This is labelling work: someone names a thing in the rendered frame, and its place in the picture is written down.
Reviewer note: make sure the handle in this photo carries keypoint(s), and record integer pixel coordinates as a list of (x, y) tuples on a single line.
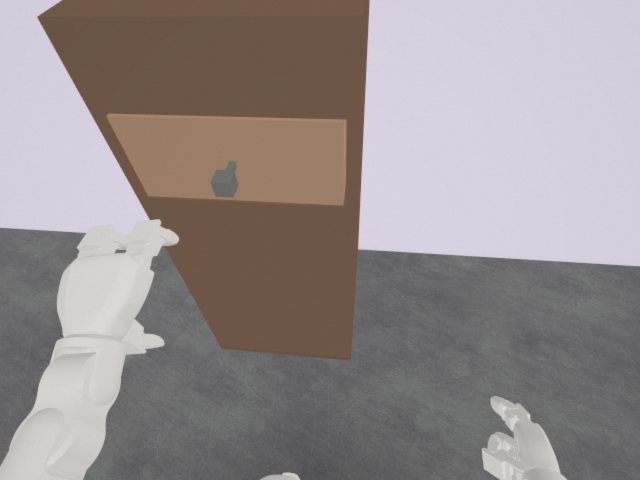
[(224, 182)]

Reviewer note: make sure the left robot forearm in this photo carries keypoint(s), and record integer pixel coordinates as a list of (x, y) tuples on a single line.
[(65, 431)]

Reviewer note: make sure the drawer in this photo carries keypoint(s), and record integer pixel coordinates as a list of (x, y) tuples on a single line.
[(286, 160)]

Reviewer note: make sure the robot left hand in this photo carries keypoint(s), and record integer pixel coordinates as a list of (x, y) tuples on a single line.
[(101, 292)]

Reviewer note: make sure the robot right hand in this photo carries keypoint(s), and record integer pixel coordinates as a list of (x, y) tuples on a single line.
[(507, 458)]

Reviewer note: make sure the cabinet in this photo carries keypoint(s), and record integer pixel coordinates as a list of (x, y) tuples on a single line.
[(268, 277)]

